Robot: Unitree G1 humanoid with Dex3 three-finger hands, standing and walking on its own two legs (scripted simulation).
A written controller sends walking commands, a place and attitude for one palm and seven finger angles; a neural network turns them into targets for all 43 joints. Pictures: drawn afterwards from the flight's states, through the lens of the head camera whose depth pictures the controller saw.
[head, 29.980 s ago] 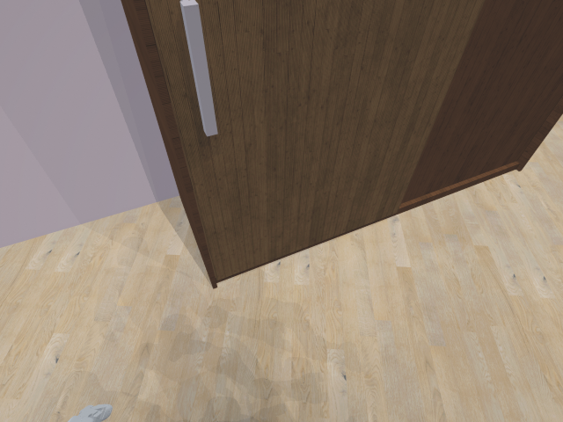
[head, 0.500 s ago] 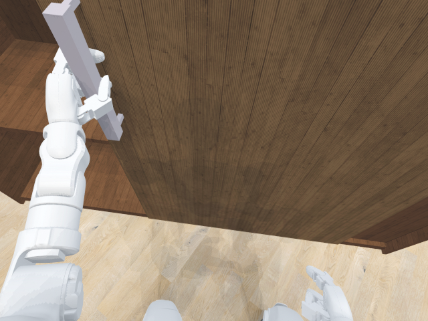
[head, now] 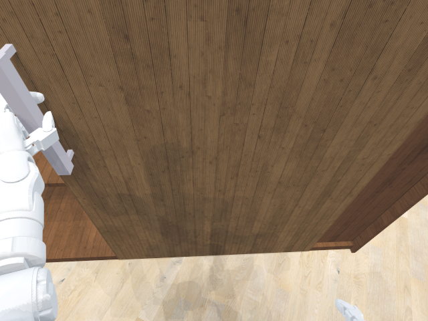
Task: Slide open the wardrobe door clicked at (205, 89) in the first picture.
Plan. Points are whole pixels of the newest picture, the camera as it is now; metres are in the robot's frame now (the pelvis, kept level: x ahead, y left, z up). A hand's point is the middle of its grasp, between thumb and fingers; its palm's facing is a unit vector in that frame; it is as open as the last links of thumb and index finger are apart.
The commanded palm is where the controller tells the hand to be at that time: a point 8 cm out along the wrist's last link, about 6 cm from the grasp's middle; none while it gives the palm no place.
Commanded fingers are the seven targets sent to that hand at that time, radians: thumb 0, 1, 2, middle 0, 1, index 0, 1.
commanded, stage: stop walking and hold the door there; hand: left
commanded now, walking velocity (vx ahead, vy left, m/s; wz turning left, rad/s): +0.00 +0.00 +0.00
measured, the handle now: (41, 118) +0.43 +0.36 +0.13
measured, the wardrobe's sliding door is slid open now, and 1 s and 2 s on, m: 0.62 0.62 0.62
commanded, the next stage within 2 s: loosen the grip on the handle in 1.76 s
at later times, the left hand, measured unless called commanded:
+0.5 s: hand (48, 130) +0.40 +0.32 +0.14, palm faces +0.53 -0.83 -0.19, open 6.1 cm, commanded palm +0.35 +0.36 +0.12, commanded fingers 0.00 0.90 0.90 -0.45 -1.40 -0.45 -1.40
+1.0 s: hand (47, 134) +0.39 +0.33 +0.14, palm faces +0.35 -0.92 -0.18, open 6.1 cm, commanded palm +0.36 +0.35 +0.12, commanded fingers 0.00 0.90 0.90 -0.45 -1.40 -0.45 -1.40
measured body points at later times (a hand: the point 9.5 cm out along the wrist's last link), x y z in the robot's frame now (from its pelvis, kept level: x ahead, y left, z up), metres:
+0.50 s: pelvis -0.02 -0.01 +0.00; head -0.01 +0.00 +0.45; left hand +0.36 +0.36 +0.15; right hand +0.04 -0.30 -0.11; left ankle +0.06 +0.09 -0.74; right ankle -0.02 -0.12 -0.74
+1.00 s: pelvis -0.04 +0.07 +0.00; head +0.01 +0.08 +0.44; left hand +0.37 +0.37 +0.15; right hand +0.10 -0.14 -0.12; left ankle +0.02 +0.18 -0.74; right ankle -0.05 -0.04 -0.70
